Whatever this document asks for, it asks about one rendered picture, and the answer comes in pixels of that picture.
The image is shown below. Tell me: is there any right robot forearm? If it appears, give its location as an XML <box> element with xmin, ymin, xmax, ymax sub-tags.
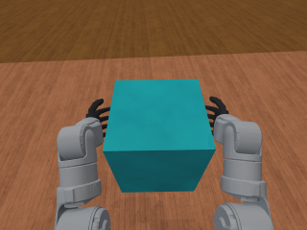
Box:
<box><xmin>213</xmin><ymin>114</ymin><xmax>274</xmax><ymax>230</ymax></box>

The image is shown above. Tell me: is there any robot left hand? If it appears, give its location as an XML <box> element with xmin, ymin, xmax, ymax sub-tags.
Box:
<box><xmin>85</xmin><ymin>99</ymin><xmax>110</xmax><ymax>138</ymax></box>

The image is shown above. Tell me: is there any left robot forearm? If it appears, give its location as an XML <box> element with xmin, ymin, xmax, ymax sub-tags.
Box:
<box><xmin>54</xmin><ymin>117</ymin><xmax>104</xmax><ymax>230</ymax></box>

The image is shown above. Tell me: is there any robot right hand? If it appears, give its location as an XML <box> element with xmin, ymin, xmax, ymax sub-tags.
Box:
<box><xmin>205</xmin><ymin>96</ymin><xmax>229</xmax><ymax>135</ymax></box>

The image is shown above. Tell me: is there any right robot upper arm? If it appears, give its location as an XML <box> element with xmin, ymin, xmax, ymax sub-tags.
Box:
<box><xmin>214</xmin><ymin>202</ymin><xmax>274</xmax><ymax>230</ymax></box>

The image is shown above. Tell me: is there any left robot upper arm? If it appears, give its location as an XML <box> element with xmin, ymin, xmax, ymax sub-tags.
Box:
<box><xmin>56</xmin><ymin>206</ymin><xmax>111</xmax><ymax>230</ymax></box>

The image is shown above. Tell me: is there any carton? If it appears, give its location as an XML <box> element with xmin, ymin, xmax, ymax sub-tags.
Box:
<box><xmin>103</xmin><ymin>79</ymin><xmax>216</xmax><ymax>193</ymax></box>

